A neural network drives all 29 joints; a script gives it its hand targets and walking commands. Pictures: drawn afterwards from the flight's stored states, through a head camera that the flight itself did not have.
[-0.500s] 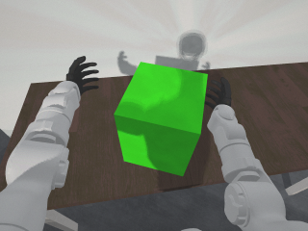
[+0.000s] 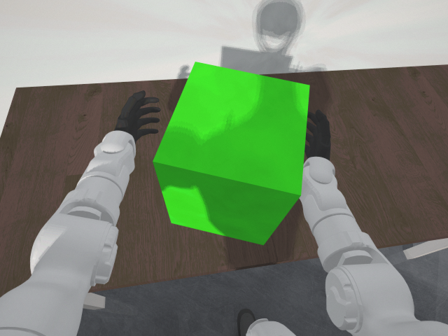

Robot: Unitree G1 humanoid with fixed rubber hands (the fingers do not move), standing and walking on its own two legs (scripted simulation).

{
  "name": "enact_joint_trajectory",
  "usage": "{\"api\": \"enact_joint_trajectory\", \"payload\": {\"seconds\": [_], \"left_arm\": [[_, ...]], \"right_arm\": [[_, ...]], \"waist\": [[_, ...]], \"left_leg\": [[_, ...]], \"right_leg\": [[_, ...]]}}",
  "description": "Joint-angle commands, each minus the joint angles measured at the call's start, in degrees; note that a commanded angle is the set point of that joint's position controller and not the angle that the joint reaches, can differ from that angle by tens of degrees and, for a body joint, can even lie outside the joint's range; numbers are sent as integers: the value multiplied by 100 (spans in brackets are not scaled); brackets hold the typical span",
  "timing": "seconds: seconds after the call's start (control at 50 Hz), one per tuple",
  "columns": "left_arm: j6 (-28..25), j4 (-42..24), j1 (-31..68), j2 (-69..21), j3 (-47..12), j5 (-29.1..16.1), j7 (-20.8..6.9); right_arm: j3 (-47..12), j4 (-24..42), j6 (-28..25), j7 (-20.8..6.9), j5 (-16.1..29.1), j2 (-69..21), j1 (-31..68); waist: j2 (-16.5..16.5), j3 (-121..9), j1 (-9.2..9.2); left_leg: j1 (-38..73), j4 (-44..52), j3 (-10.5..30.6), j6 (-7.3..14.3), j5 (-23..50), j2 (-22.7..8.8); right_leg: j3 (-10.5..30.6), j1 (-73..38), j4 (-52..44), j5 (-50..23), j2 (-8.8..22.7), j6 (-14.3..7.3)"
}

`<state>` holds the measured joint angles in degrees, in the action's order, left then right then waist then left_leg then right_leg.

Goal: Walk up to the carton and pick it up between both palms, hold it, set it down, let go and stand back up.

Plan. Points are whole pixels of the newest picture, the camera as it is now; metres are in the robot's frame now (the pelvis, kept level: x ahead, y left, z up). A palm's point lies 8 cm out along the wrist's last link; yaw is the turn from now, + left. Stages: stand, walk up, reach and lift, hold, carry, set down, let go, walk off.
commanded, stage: reach and lift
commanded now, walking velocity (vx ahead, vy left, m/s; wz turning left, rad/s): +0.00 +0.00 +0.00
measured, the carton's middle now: (232, 162) +0.41 -0.06 +0.02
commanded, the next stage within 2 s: none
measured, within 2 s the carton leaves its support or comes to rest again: leaves its support in 2.00 s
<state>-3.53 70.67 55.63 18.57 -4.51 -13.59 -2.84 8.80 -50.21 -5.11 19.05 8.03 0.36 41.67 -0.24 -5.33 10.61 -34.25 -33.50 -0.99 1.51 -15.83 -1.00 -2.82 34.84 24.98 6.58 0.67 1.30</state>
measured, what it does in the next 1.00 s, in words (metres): stands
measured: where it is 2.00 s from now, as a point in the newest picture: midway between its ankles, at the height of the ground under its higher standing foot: outside the picture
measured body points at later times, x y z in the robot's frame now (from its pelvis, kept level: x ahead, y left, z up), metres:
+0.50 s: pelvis +0.00 +0.00 +0.00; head +0.09 +0.02 +0.44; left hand +0.48 +0.08 +0.04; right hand +0.39 -0.21 +0.05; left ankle -0.01 +0.10 -0.73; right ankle +0.04 -0.14 -0.73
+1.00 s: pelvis +0.00 +0.00 +0.00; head +0.09 +0.03 +0.44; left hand +0.48 +0.08 +0.04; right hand +0.39 -0.20 +0.04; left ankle -0.01 +0.10 -0.73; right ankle +0.04 -0.14 -0.73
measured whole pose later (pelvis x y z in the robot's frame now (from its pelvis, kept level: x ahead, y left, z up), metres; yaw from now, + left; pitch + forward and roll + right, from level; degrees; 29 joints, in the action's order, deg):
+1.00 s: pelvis +0.00 +0.00 +0.00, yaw +0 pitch +17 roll -2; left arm -16.7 82.3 58.5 10.3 11.1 11.6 -3.7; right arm 33.6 -54.0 -17.6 13.1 -16.4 -9.9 41.7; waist -0.1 -6.6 10.6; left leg -34.4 -33.6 -1.0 1.5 -16.1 -0.8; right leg -2.8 34.8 24.8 6.7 0.8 1.4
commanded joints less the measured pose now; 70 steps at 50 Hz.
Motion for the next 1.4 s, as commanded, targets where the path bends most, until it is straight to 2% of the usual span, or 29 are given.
{"api": "enact_joint_trajectory", "payload": {"seconds": [0.0,0.04,0.06,0.1,0.16,0.18,0.2,0.24,0.3,0.38,0.44,0.52,0.56,0.62,0.64,0.72,0.76,0.82,0.84,0.92,0.98,1.02,1.04,1.08,1.14,1.22,1.26,1.36,1.38], "left_arm": [[-497,-1783,3243,453,148,361,60],[-456,-1824,3215,372,139,335,59],[-420,-1630,3345,266,136,412,47],[-357,-1573,3300,-4,98,463,21],[-383,-1345,3390,-48,273,548,0],[-378,-1239,3416,-157,281,567,-21],[-424,-1360,3427,-191,348,661,-32],[-463,-1350,3481,-288,493,797,-34],[-513,-1296,3474,-684,714,1086,-89],[-722,-1341,3564,-1096,1100,1615,-133],[-874,-1033,3728,-1526,1425,2116,-252],[-1356,-440,3932,-3627,1291,2680,-754],[-1567,-184,3806,-3883,1447,2861,-781],[-1665,386,3568,-3898,1816,3175,-809],[-1725,378,3651,-3873,1758,3083,-795],[-1782,600,3730,-3863,1710,3026,-784],[-1811,609,3709,-3923,1682,2977,-750],[-1845,541,3660,-3910,1568,2912,-706],[-1865,459,3718,-3980,1436,2843,-692],[-1860,424,3625,-4034,1473,2860,-656],[-1849,438,3735,-4084,1396,2861,-664],[-1854,438,3716,-4053,1448,2842,-650],[-1806,524,3698,-3973,1549,2885,-676],[-1852,481,3572,-4111,1388,2843,-665],[-1838,496,3618,-4002,1541,2878,-645],[-1882,337,3673,-4190,1286,2770,-602],[-1844,358,3605,-4194,1313,2793,-602],[-1867,361,3572,-4305,1202,2782,-577],[-1879,334,3595,-4306,1225,2748,-562]], "right_arm": [[-306,964,-569,6,-22,106,2390],[-327,1138,-596,48,11,63,2522],[-242,938,-553,49,-43,-5,2632],[-199,818,-536,71,-33,-229,2662],[-200,994,-499,79,-200,-345,2777],[-111,885,-478,75,-275,-441,2822],[-129,989,-483,60,-329,-615,2825],[-105,1071,-539,11,-460,-701,2976],[86,974,-564,-76,-843,-1011,3084],[355,751,-746,-264,-1432,-1512,3046],[481,455,-865,-505,-1916,-2086,3146],[268,27,-1223,-1208,-2803,-4286,3348],[340,-288,-1325,-1426,-3030,-4471,3237],[484,-745,-1322,-1563,-3225,-4444,3001],[490,-833,-1349,-1570,-3231,-4382,2999],[535,-924,-1382,-1592,-3264,-4385,3035],[449,-881,-1417,-1590,-3224,-4415,3110],[350,-966,-1414,-1563,-3176,-4503,2966],[394,-927,-1451,-1557,-3174,-4489,3044],[210,-864,-1485,-1533,-3130,-4561,2978],[286,-1063,-1459,-1512,-3134,-4608,2907],[309,-1034,-1480,-1512,-3162,-4525,3012],[314,-1069,-1410,-1496,-3122,-4528,2939],[213,-933,-1469,-1478,-3151,-4657,2928],[225,-956,-1431,-1489,-3131,-4651,2973],[257,-1008,-1515,-1437,-3179,-4639,2898],[175,-993,-1497,-1452,-3126,-4655,2913],[99,-1001,-1577,-1408,-3122,-4709,2911],[78,-932,-1563,-1425,-3071,-4749,3000]], "waist": [[-1099,-5823,227],[-1077,-5851,142],[-1148,-5567,237],[-1137,-5443,203],[-965,-5387,160],[-859,-5159,225],[-750,-5244,205],[-832,-5315,93],[-594,-5142,79],[-562,-5030,-20],[-520,-4841,-137],[-546,-4875,-147],[-662,-4875,-136],[-631,-4125,-164],[-668,-4164,-94],[-705,-3918,-100],[-711,-4123,-178],[-798,-4032,-137],[-812,-4215,-45],[-809,-4199,-196],[-863,-4074,-95],[-984,-3989,-156],[-853,-3870,-182],[-828,-4115,-211],[-782,-4003,-259],[-911,-4131,-85],[-908,-4175,-180],[-957,-4263,-178],[-868,-4321,-288]], "left_leg": [[1990,-458,83,-746,3577,136],[1956,-456,58,-734,3512,132],[1823,-450,72,-722,3379,136],[1816,-365,74,-712,3108,129],[1442,-264,12,-580,2654,186],[1309,-212,10,-542,2396,204],[1250,-190,-38,-504,2322,199],[1224,-150,-57,-496,2337,208],[1228,0,-72,-437,2145,179],[1117,174,-166,-430,2055,186],[936,408,-242,-350,1719,223],[863,588,-300,-357,1739,288],[836,653,-301,-384,1848,276],[942,761,-304,-394,1701,219],[1062,729,-273,-436,1806,199],[1059,713,-240,-418,1621,174],[1102,724,-248,-419,1685,162],[1149,682,-227,-435,1810,155],[1307,665,-189,-487,1938,145],[1325,617,-217,-479,2069,141],[1459,611,-179,-523,2152,102],[1479,614,-174,-523,2090,95],[1339,650,-204,-481,1790,123],[1286,681,-244,-453,1874,144],[1259,689,-220,-426,1887,131],[1432,613,-149,-525,2171,100],[1416,632,-195,-496,2047,105],[1469,583,-159,-521,2247,97],[1408,567,-188,-496,2169,117]], "right_leg": [[5,-2076,569,-3158,-293,-49],[16,-2048,523,-3087,-289,-69],[-10,-1916,543,-2910,-259,-85],[-22,-1858,447,-2647,-253,-100],[10,-2051,491,-2693,-195,-87],[14,-2065,477,-2546,-180,-83],[7,-2235,489,-2606,-167,-48],[29,-2350,502,-2682,-130,-28],[22,-2506,417,-2511,-112,-3],[82,-2986,442,-2669,-67,51],[128,-3397,426,-2603,-5,98],[69,-3812,470,-2831,18,130],[31,-4001,483,-3014,-4,125],[-35,-3940,363,-2655,-56,98],[-55,-3907,348,-2720,-61,76],[-115,-3712,260,-2389,-109,-3],[-97,-3746,258,-2437,-104,-8],[-86,-3706,263,-2506,-97,-24],[-135,-3613,235,-2550,-123,-30],[-133,-3567,206,-2534,-143,-53],[-163,-3459,160,-2397,-155,-56],[-173,-3352,130,-2227,-148,-70],[-141,-3368,92,-2047,-131,-69],[-138,-3511,128,-2390,-135,-58],[-123,-3476,131,-2327,-142,-55],[-178,-3340,109,-2416,-171,-74],[-169,-3308,113,-2282,-161,-74],[-167,-3310,93,-2454,-164,-80],[-155,-3322,92,-2394,-162,-73]]}}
